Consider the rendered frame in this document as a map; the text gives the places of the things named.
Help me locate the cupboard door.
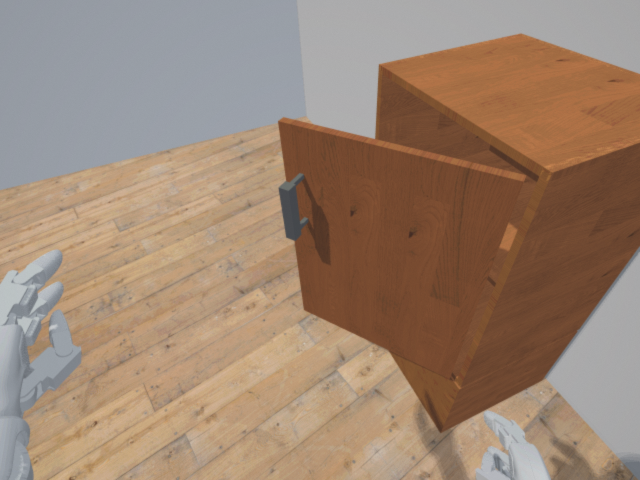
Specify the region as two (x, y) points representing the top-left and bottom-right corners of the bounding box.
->
(278, 117), (526, 379)

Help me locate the handle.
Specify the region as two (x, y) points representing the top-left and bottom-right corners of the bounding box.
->
(278, 173), (309, 241)

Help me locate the robot left forearm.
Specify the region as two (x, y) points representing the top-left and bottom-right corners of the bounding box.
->
(0, 416), (34, 480)

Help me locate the robot left hand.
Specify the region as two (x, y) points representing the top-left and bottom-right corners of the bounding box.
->
(0, 249), (81, 418)

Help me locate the robot right hand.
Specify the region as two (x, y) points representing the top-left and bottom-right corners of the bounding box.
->
(475, 411), (551, 480)

